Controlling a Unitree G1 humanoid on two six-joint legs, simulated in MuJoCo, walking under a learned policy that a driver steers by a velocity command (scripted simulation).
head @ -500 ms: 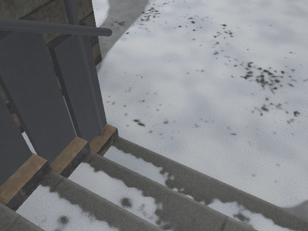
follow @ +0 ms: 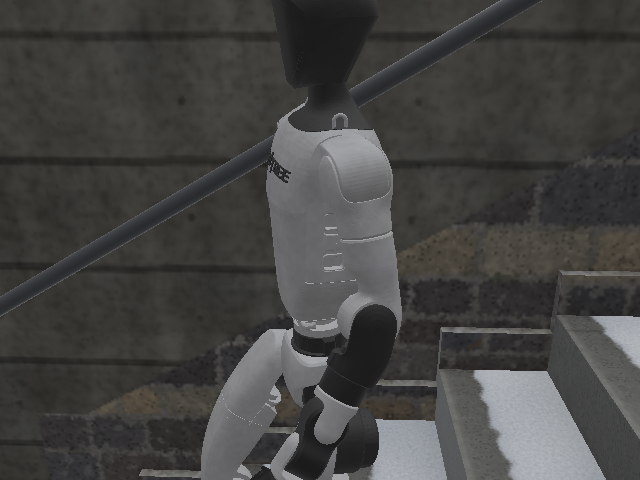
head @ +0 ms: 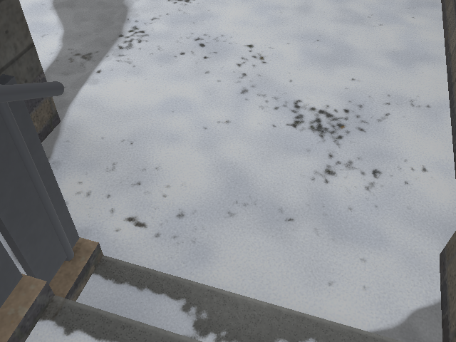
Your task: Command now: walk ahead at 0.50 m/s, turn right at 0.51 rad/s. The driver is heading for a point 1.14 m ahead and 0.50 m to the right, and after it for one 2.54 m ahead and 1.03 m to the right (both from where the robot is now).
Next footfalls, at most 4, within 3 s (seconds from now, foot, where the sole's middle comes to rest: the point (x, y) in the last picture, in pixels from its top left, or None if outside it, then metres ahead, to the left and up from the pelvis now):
0.06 right None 0.12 -0.12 -0.85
0.46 left None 0.47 0.12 -1.03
0.94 right None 0.45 -0.22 -1.03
1.30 left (260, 332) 0.76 -0.17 -1.21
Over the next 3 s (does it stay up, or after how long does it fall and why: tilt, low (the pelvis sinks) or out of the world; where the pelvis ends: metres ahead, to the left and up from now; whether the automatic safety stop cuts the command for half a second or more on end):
stays up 1.38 -0.60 -0.63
